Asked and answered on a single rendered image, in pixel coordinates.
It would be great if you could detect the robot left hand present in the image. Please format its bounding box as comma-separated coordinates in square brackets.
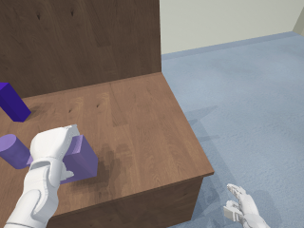
[29, 124, 80, 181]

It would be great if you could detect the right robot forearm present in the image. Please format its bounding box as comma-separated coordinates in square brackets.
[242, 213, 271, 228]

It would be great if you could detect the sponge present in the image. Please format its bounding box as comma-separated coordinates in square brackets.
[27, 135, 99, 184]

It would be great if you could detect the robot right hand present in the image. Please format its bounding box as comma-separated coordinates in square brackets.
[223, 183, 259, 226]

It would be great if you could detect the left robot forearm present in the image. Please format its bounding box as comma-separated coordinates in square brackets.
[4, 157, 63, 228]

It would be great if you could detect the table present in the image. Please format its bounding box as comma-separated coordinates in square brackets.
[0, 0, 215, 228]

